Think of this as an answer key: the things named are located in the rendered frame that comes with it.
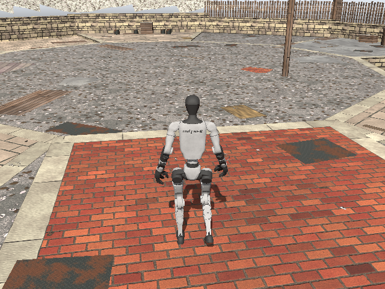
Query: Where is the right robot hand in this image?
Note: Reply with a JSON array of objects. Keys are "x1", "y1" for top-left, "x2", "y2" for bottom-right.
[{"x1": 214, "y1": 165, "x2": 228, "y2": 177}]

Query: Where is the left robot forearm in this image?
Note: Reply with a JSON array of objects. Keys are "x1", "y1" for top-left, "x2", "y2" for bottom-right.
[{"x1": 156, "y1": 146, "x2": 169, "y2": 172}]

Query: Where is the left robot hand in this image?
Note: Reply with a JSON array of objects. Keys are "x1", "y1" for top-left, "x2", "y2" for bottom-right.
[{"x1": 155, "y1": 170, "x2": 168, "y2": 185}]

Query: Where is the right robot thigh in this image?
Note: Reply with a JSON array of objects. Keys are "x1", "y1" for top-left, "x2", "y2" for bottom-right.
[{"x1": 200, "y1": 168, "x2": 212, "y2": 205}]

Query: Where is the robot right upper arm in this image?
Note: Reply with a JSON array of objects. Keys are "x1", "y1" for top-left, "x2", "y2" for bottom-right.
[{"x1": 205, "y1": 121, "x2": 222, "y2": 154}]

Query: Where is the robot left upper arm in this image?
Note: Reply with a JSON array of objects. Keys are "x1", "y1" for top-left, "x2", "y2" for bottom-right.
[{"x1": 163, "y1": 121, "x2": 180, "y2": 155}]

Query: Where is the robot torso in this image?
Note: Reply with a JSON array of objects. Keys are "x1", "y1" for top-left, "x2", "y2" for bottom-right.
[{"x1": 179, "y1": 118, "x2": 206, "y2": 181}]

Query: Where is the right robot forearm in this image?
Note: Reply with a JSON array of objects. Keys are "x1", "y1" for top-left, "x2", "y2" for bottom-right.
[{"x1": 215, "y1": 145, "x2": 227, "y2": 167}]

